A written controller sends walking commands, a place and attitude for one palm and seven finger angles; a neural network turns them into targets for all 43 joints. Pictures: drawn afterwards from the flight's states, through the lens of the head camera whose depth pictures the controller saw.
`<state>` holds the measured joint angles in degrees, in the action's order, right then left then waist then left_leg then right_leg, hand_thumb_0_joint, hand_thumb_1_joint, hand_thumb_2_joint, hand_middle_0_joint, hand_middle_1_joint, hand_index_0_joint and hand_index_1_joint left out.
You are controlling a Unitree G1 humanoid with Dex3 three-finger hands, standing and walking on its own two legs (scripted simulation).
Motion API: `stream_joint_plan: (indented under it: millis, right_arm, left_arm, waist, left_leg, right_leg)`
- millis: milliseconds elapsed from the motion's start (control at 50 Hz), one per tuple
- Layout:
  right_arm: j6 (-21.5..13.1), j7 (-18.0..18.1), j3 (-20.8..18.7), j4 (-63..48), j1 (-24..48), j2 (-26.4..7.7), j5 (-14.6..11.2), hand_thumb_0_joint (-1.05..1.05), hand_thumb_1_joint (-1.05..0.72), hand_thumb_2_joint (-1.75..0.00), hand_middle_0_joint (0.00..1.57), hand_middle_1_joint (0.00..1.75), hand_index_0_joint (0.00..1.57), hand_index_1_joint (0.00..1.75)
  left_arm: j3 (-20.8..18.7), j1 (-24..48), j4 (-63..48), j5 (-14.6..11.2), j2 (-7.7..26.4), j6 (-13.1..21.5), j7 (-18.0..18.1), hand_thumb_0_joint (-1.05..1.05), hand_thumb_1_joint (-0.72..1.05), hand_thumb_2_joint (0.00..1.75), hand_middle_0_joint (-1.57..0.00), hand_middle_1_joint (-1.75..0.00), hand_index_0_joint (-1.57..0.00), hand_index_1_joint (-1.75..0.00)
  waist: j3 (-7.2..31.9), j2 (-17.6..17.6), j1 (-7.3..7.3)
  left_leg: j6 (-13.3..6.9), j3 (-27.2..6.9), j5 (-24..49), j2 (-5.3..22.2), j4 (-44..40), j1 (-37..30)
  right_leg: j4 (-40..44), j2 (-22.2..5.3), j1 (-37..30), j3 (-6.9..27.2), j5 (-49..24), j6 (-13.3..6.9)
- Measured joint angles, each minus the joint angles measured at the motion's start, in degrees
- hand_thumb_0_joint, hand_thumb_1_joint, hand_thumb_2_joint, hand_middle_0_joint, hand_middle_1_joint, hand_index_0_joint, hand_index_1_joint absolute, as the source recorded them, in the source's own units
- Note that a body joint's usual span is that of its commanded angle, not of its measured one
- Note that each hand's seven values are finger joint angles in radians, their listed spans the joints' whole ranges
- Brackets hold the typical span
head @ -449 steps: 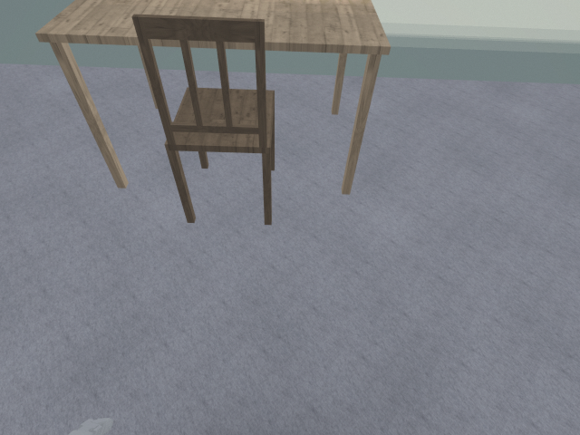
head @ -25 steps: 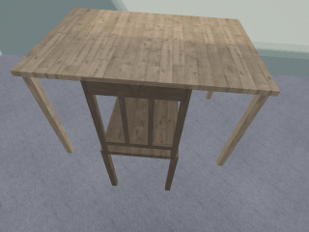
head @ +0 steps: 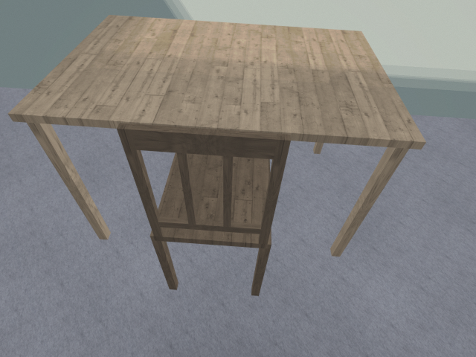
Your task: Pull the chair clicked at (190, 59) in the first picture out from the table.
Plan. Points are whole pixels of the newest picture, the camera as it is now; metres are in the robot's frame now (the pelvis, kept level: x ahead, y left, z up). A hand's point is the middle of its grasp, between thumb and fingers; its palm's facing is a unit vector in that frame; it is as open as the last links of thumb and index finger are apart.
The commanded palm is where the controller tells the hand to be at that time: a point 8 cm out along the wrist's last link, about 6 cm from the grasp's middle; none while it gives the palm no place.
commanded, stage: look again from close up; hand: left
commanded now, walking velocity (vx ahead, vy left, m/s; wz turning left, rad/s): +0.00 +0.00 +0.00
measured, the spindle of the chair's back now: (188, 191) +0.52 +0.16 -0.11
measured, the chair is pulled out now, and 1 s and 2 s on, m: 0.00 0.00 0.00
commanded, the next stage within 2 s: shuffle to correct the standing spot in 0.20 s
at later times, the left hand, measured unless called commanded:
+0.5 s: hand out of the picture -0.02 +0.15 -0.18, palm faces +0.03 -0.99 -0.14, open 7.4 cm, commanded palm none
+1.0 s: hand out of the picture +0.08 +0.14 -0.19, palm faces +0.08 -0.98 -0.20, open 7.3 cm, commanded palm none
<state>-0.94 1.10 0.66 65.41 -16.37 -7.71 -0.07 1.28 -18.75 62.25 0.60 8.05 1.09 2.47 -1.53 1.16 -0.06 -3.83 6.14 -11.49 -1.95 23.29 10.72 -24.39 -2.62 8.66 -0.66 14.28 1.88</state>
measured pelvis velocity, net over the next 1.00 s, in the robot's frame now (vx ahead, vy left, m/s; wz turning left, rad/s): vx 0.08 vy -0.03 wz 0.02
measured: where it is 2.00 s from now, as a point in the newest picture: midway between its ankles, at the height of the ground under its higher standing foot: outside the picture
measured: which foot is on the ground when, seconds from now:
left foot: down 0.00-1.00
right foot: down 0.00-0.82, up 0.84-0.94, down 0.96-1.00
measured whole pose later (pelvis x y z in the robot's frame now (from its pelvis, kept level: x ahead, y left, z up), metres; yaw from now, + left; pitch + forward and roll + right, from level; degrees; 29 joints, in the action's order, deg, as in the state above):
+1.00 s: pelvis +0.08 -0.03 -0.01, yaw +1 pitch -2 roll +1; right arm -0.8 3.1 0.3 64.8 -15.6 -6.8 0.0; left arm -0.4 -16.9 61.6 0.6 8.1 0.8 2.7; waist -4.1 1.1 -0.8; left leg -1.4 5.4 -21.0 -1.1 27.5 4.2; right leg -32.7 -2.6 12.6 -2.2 15.6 -0.3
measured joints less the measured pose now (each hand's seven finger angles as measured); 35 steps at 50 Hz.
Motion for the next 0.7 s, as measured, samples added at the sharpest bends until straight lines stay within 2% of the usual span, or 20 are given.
stream_joint_plan:
  millis: [380,520,640,700]
  right_arm:
    - [0.0,0.1,0.0,0.8,0.2,0.2,0.1,0.00,-0.92,-0.90,0.20,0.30,0.20,0.30]
    - [0.7,-0.2,-0.8,0.4,-1.8,0.0,0.6,0.00,-0.91,-0.90,0.20,0.30,0.20,0.30]
    - [-0.1,0.0,-1.0,0.4,-3.1,-0.2,0.5,0.00,-0.91,-0.90,0.20,0.30,0.20,0.30]
    - [-0.5,0.1,-0.9,0.1,-3.1,-0.1,0.5,0.00,-0.91,-0.90,0.20,0.30,0.20,0.30]
  left_arm:
    - [0.1,-1.4,0.7,0.0,-0.6,0.0,-0.3,0.01,0.91,0.90,-0.20,-0.30,-0.19,-0.30]
    - [-0.6,-3.5,0.7,0.7,-0.6,-0.3,-1.2,0.01,0.91,0.90,-0.20,-0.30,-0.19,-0.30]
    - [-1.1,-5.3,1.1,0.5,-0.8,0.7,-1.4,0.01,0.91,0.90,-0.20,-0.30,-0.19,-0.30]
    - [-1.5,-5.8,1.2,0.4,-1.0,1.3,-1.2,0.01,0.91,0.90,-0.20,-0.30,-0.19,-0.30]
  waist:
    - [-0.2,0.3,-0.32]
    - [1.3,0.6,-0.49]
    - [1.3,-0.5,-0.61]
    - [0.9,-1.1,-0.50]
  left_leg:
    - [0.1,-0.2,-0.4,0.0,-0.2,-0.6]
    - [0.1,0.1,-3.0,-0.3,2.4,0.1]
    - [1.1,-0.2,-6.3,0.8,5.8,0.7]
    - [1.5,-0.9,-8.9,2.0,9.5,1.7]
  right_leg:
    - [0.4,0.0,-0.7,-0.2,0.4,-0.2]
    - [-4.3,-0.3,1.0,0.1,4.2,-2.4]
    - [-5.8,0.6,0.7,-0.1,6.5,-1.4]
    - [-6.5,1.6,0.1,-0.9,7.9,-1.7]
